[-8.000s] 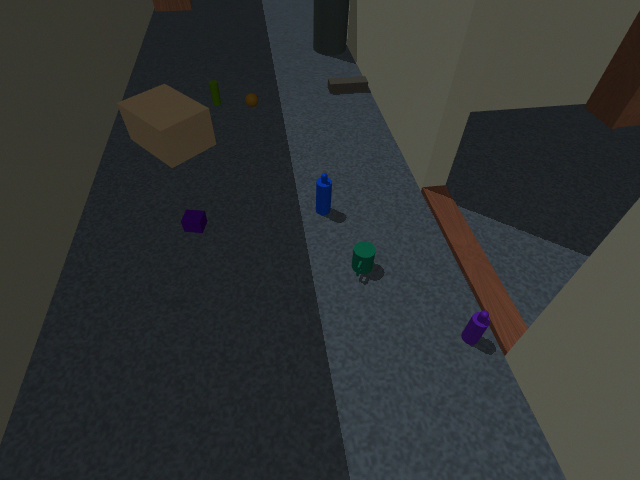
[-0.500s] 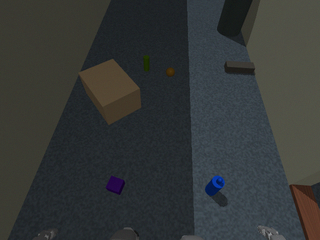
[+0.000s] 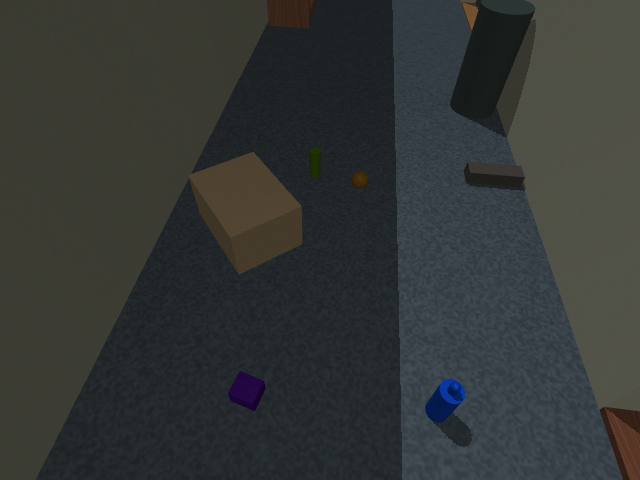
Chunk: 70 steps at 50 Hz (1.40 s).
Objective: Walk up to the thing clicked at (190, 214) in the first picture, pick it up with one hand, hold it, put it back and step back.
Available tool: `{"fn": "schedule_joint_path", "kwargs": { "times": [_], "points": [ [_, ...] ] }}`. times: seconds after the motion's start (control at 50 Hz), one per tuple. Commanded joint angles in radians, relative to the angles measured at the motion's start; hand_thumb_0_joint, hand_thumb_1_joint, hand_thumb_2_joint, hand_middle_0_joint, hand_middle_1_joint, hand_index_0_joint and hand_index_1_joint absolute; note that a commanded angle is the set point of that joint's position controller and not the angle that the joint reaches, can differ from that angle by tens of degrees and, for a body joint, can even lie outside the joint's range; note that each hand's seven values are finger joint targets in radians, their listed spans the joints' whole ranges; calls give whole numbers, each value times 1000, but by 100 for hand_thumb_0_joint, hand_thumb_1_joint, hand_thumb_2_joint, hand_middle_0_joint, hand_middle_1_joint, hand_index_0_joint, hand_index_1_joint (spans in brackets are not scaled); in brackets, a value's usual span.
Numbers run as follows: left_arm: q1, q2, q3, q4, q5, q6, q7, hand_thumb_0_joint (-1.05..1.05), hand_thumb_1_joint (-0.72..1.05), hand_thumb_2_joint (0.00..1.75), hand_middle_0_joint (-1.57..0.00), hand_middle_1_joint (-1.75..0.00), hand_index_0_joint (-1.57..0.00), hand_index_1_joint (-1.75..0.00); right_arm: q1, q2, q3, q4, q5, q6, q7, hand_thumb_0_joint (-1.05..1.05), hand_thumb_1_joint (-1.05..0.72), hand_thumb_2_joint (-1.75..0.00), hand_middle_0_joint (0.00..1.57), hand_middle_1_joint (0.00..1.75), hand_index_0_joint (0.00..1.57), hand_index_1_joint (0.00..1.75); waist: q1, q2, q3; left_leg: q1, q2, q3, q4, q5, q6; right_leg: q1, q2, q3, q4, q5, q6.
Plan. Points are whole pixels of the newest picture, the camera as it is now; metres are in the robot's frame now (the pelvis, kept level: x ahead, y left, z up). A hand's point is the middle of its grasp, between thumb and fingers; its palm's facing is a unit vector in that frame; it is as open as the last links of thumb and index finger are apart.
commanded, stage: walk up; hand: left
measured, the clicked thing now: (247, 391) +0.49 +0.21 -0.73
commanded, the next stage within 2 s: none
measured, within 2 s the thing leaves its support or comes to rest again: neither
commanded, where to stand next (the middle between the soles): +0.07 -0.01 m, yaw -2 degrees
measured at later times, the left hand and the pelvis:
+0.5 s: hand out of the picture +0.11 +0.26 -0.15, palm faces +0.00 -0.92 -0.39, open 7.3 cm; pelvis -0.03 +0.00 -0.02, yaw +1 degrees
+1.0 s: hand out of the picture +0.10 +0.23 -0.12, palm faces -0.07 -0.92 -0.40, open 7.3 cm; pelvis +0.02 -0.04 +0.01, yaw -3 degrees
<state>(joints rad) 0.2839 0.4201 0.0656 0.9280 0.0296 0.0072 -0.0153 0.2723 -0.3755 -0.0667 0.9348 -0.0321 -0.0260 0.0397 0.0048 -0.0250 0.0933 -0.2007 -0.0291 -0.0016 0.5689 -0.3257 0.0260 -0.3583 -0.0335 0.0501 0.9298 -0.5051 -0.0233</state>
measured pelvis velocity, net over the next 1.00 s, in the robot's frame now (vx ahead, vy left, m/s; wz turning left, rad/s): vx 0.02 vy -0.04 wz -0.05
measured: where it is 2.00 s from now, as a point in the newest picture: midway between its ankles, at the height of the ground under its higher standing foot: outside the picture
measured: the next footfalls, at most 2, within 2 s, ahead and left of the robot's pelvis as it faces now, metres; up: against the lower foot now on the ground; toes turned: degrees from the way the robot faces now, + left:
right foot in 0.20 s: +0.14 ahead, -0.15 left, +0.00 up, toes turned -1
left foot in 0.48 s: -0.01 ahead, +0.12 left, +0.00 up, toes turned +1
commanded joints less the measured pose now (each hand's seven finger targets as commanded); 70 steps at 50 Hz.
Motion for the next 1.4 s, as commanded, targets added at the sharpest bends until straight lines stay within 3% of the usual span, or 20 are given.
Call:
{"fn": "schedule_joint_path", "kwargs": {
  "times": [0.0,0.12,0.18,0.22,0.24,0.3,0.38,0.44,0.48,0.5,0.56,0.7,0.8,0.86,0.96,1.06,1.14,1.18,1.24,1.38],
  "points": [
    [-60,200,45,-103,-14,-50,1,0,90,90,-20,-30,-20,-30,8,-287,-58,-96,17,-55,-37,0,-90,-90,20,30,20,30,-28,122,13,139,290,-309,-258,107,189,-256,-41,65,-10,78,-9],
    [-42,149,35,-57,-34,-33,23,0,90,90,-20,-30,-20,-30,-81,-241,-29,-114,35,6,-54,0,-90,-90,20,30,20,30,12,232,-35,-81,185,-79,-34,631,110,131,34,-103,-296,298,9],
    [-52,226,52,-59,-22,-32,38,0,90,90,-20,-30,-20,-30,-80,-195,-22,-127,58,47,-57,0,-90,-90,20,30,20,30,25,64,-63,-188,96,-61,133,337,31,231,-60,0,-419,680,-25],
    [-59,319,66,-87,-26,-30,43,0,90,90,-20,-30,-20,-30,-28,-195,-30,-119,57,81,-73,0,-90,-90,20,30,20,30,30,-222,-142,-183,-65,-76,589,-335,-10,128,-417,456,-572,894,-273],
    [-77,304,65,-98,-15,-31,50,0,90,90,-20,-30,-20,-30,-10,-226,-46,-108,42,94,-76,0,-90,-90,20,30,20,30,10,-129,-139,-170,-36,-172,721,-346,-11,87,-403,457,-542,793,-289],
    [-211,227,51,-136,-5,-13,58,0,90,90,-20,-30,-20,-30,66,-214,-44,-69,51,86,-67,0,-90,-90,20,30,20,30,-31,-104,-161,-150,-22,-136,709,-199,-20,5,-235,165,-508,407,-188],
    [-179,224,56,-129,26,-1,44,0,90,90,-20,-30,-20,-30,53,-212,-33,-41,31,57,-45,0,-90,-90,20,30,20,30,21,-229,-189,-167,-1,24,244,-287,-44,119,-188,167,-543,-75,-169],
    [-170,229,53,-109,-7,19,35,0,90,90,-20,-30,-20,-30,100,-214,-43,9,2,48,-40,0,-90,-90,20,30,20,30,-10,-144,-126,41,-2,33,-65,-81,-4,-70,-184,173,-466,-66,-99],
    [-192,148,29,-118,-27,14,46,0,90,90,-20,-30,-20,-30,-40,-365,-71,-66,-31,46,-31,0,-90,-90,20,30,20,30,-25,298,-1,-101,346,-573,-377,-467,145,-312,63,-38,-89,-65,9],
    [-267,226,62,-101,-14,4,58,0,90,90,-20,-30,-20,-30,-113,-387,-73,-83,-13,35,-28,0,-90,-90,20,30,20,30,-56,213,82,-322,424,-635,-397,-428,242,-184,42,86,60,-99,8],
    [-130,158,41,-41,-38,-4,34,0,90,90,-20,-30,-20,-30,-182,-256,-35,-79,-16,-11,-52,0,-90,-90,20,30,20,30,36,59,7,-122,238,-274,-237,-1,116,-143,79,125,89,116,-8],
    [-249,194,34,-113,8,-57,-18,0,90,90,-20,-30,-20,-30,101,-323,-84,-60,-10,-36,-27,0,-90,-90,20,30,20,30,-120,144,-7,320,347,-363,-250,-50,229,-306,23,-5,-212,-45,3],
    [17,155,39,-50,-9,-84,-13,0,90,90,-20,-30,-20,-30,-6,-287,-62,-136,16,-28,-17,0,-90,-90,20,30,20,30,39,169,-105,116,220,-88,15,495,132,198,57,-113,-552,242,-37],
    [152,345,80,-54,-10,-92,7,0,90,90,-20,-30,-20,-30,-65,-217,-34,-199,28,-17,-35,0,-90,-90,20,30,20,30,97,-107,-88,-446,2,-89,532,-250,20,471,-380,588,-647,306,-256],
    [13,213,36,-104,-29,-96,25,0,90,90,-20,-30,-20,-30,74,-203,-30,-102,33,-8,-36,0,-90,-90,20,30,20,30,-7,-53,26,-301,41,-116,457,-84,-19,212,-198,129,-579,754,-191],
    [-92,201,18,-144,-31,-49,43,0,90,90,-20,-30,-20,-30,24,-176,-14,-93,44,16,-56,0,-90,-90,20,30,20,30,-12,-172,-20,-152,9,-11,253,16,-28,125,-182,32,-450,1108,-155],
    [-128,217,21,-170,-45,-4,50,0,90,90,-20,-30,-20,-30,10,-199,-28,-107,28,32,-62,0,-90,-90,20,30,20,30,-26,-136,-107,-67,0,16,73,120,5,119,-164,48,-284,940,-124],
    [-107,199,19,-169,-58,5,54,0,90,90,-20,-30,-20,-30,-21,-246,-46,-123,13,30,-63,0,-90,-90,20,30,20,30,-18,-9,-132,-8,76,-79,-7,604,37,89,-87,58,-187,749,-58],
    [-58,154,23,-148,-73,21,73,0,90,90,-20,-30,-20,-30,-55,-316,-70,-162,21,34,-54,0,-90,-90,20,30,20,30,-35,260,-219,34,400,-434,-98,990,305,22,116,15,239,-187,-4],
    [-10,158,39,-91,-44,-2,58,0,90,90,-20,-30,-20,-30,-152,-234,-54,-224,-14,64,-43,0,-90,-90,20,30,20,30,-22,201,-206,-34,234,-247,-77,237,204,27,48,-58,-28,-85,9]
  ]
}}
